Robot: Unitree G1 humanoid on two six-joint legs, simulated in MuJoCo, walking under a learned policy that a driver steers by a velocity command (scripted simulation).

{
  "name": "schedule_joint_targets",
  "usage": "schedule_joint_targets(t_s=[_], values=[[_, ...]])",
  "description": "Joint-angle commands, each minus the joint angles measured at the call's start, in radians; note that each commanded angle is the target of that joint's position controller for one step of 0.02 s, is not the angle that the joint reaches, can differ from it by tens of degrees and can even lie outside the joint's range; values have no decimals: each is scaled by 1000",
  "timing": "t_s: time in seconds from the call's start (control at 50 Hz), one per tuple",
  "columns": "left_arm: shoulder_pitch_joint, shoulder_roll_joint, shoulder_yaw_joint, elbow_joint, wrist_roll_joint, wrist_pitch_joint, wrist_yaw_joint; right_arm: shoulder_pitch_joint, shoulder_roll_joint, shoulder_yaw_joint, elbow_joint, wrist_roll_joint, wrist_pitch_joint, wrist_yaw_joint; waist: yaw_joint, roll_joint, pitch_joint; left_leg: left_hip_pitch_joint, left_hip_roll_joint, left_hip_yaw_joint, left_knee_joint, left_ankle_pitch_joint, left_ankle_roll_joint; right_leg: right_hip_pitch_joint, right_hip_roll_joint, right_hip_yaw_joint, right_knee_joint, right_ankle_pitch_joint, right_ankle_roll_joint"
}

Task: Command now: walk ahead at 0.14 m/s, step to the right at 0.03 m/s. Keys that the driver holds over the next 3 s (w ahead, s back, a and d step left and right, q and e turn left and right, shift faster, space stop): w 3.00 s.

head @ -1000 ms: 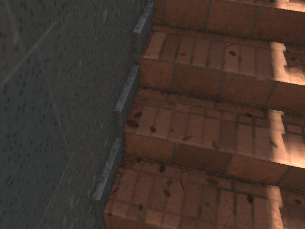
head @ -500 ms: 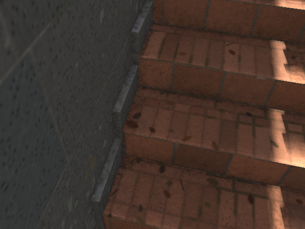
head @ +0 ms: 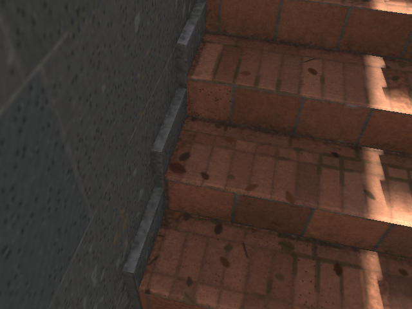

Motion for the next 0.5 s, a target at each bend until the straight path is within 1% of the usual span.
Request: schedule_joint_targets(t_s=[0.02, 0.04, 0.06, 0.08, 0.1, 0.12, 0.14, 0.16, 0.18, 0.2, 0.22, 0.24, 0.26, 0.28, 0.3, 0.32, 0.34, 0.36, 0.38, 0.4, 0.42, 0.44, 0.46, 0.48, 0.5], values=[[-5, 84, 13, -32, -3, -6, 4, 48, -100, -19, -26, 7, -10, -8, 0, 24, -8, -33, 12, 7, -30, 166, 53, 22, -142, 84, -16, 367, -51], [-4, 85, 13, -32, -2, -6, 5, 47, -104, -21, -27, 7, -10, -10, 0, 27, -10, -33, 12, 7, -30, 166, 52, 22, -143, 86, -15, 369, -51], [3, 101, 17, -34, 3, -9, 2, 44, -133, -24, -23, -5, -6, -2, 4, 49, -4, -32, 11, 22, -18, 173, 57, 24, -160, 92, -23, 346, -57], [3, 105, 18, -33, 3, -10, 0, 46, -119, -22, -22, -7, -5, 2, 0, 37, -7, -29, 10, 23, -18, 175, 57, 23, -158, 90, -23, 341, -59], [3, 103, 18, -34, 2, -10, -1, 48, -114, -19, -21, -6, -4, 3, 0, 32, -6, -28, 11, 24, -17, 174, 57, 21, -157, 89, -23, 340, -59], [-6, 85, 13, -33, -3, -8, 3, 50, -86, -17, -25, 6, -8, -5, -4, 9, -11, -30, 11, 10, -29, 166, 52, 20, -139, 81, -16, 364, -53], [-5, 81, 12, -33, -3, -7, 4, 48, -100, -19, -25, 8, -9, -8, 0, 20, -8, -32, 12, 9, -30, 164, 52, 21, -142, 84, -16, 368, -51], [4, 99, 17, -35, 3, -9, 2, 45, -132, -23, -21, -4, -5, -2, 4, 44, -2, -32, 11, 24, -18, 171, 56, 22, -159, 91, -23, 347, -57], [4, 103, 18, -34, 3, -10, 0, 47, -119, -21, -21, -6, -4, 2, 0, 33, -7, -28, 10, 24, -17, 174, 57, 22, -157, 89, -23, 342, -59], [-6, 85, 13, -33, -3, -7, 3, 49, -88, -17, -24, 5, -8, -5, -4, 10, -12, -30, 11, 10, -30, 168, 52, 21, -140, 81, -15, 365, -52], [-2, 83, 13, -33, -3, -6, 5, 49, -100, -19, -25, 7, -9, -8, 0, 22, -8, -33, 12, 10, -30, 166, 52, 22, -142, 83, -15, 369, -51], [7, 101, 17, -34, 2, -9, 2, 47, -131, -23, -21, -4, -6, -2, 4, 46, -4, -31, 11, 25, -18, 173, 56, 24, -160, 91, -22, 349, -57], [5, 104, 18, -34, 3, -10, 0, 48, -119, -21, -20, -6, -5, 2, 0, 33, -8, -27, 10, 25, -17, 175, 57, 23, -158, 89, -23, 342, -59], [4, 102, 18, -35, 2, -11, -1, 49, -115, -19, -19, -6, -4, 3, 0, 30, -5, -28, 11, 25, -18, 174, 57, 21, -156, 87, -23, 340, -59], [-4, 85, 13, -33, -4, -8, 3, 51, -87, -16, -23, 6, -8, -5, -4, 9, -10, -29, 11, 12, -30, 166, 52, 20, -139, 80, -15, 364, -52], [-2, 82, 12, -34, -3, -7, 5, 50, -100, -18, -24, 8, -9, -8, 0, 20, -7, -32, 12, 11, -30, 164, 52, 20, -142, 83, -15, 367, -51], [7, 100, 17, -36, 2, -9, 2, 47, -132, -23, -20, -4, -5, -2, 4, 45, -1, -32, 11, 25, -19, 172, 56, 22, -159, 90, -22, 347, -57], [6, 104, 18, -35, 3, -10, 0, 48, -120, -21, -19, -7, -4, 2, 0, 34, -6, -27, 11, 26, -18, 175, 56, 22, -158, 89, -23, 342, -59], [-4, 85, 13, -34, -3, -7, 3, 51, -88, -16, -23, 5, -8, -5, -4, 12, -11, -29, 12, 12, -31, 168, 52, 21, -140, 80, -15, 364, -52], [-1, 84, 13, -34, -3, -7, 5, 51, -100, -18, -23, 7, -9, -8, 0, 24, -7, -32, 13, 11, -32, 166, 52, 21, -142, 83, -15, 368, -51], [8, 102, 17, -35, 2, -9, 2, 48, -131, -22, -20, -4, -6, -2, 4, 47, -2, -30, 11, 26, -19, 173, 56, 23, -160, 90, -22, 348, -57], [6, 104, 18, -35, 3, -10, 0, 49, -119, -21, -19, -6, -5, 2, 0, 35, -7, -27, 11, 27, -19, 175, 56, 22, -158, 88, -22, 342, -59], [-4, 85, 13, -34, -3, -8, 3, 51, -88, -16, -23, 5, -8, -5, -4, 12, -10, -29, 12, 12, -32, 167, 52, 20, -140, 80, -15, 364, -52], [-1, 84, 13, -34, -3, -7, 5, 51, -100, -18, -23, 7, -9, -8, 0, 24, -6, -32, 13, 12, -32, 165, 52, 21, -143, 82, -15, 367, -51], [8, 101, 17, -35, 2, -10, 2, 49, -131, -22, -19, -4, -6, -2, 4, 47, -2, -30, 11, 27, -20, 172, 56, 22, -160, 90, -22, 348, -57]])
Next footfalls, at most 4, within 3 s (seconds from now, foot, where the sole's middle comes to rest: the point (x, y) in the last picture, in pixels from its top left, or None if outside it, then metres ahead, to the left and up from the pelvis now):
none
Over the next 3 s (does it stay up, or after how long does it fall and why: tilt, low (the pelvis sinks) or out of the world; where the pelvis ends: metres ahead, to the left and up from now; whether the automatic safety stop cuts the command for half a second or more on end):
stays up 0.00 0.00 0.00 its command is cut before an obstacle from the start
